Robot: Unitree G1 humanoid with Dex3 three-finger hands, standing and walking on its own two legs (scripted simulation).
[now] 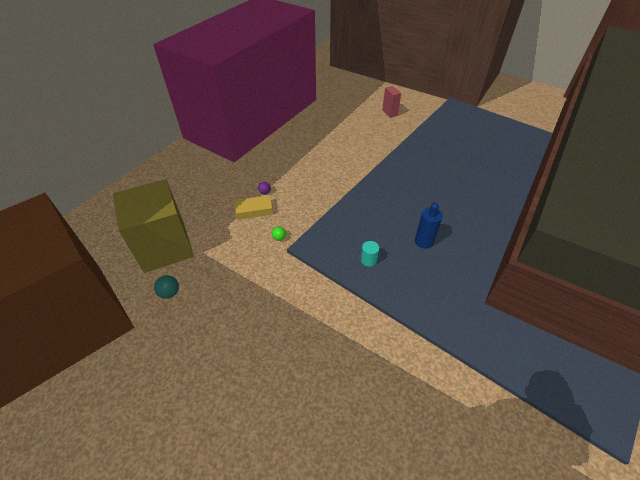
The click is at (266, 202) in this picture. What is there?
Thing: flat box
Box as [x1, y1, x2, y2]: [235, 195, 272, 219]
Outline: 269,195 235,200 237,219 272,214
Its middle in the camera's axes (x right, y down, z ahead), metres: -0.30 -0.17 +1.76
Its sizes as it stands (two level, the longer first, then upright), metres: 0.158 0.086 0.040
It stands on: the floor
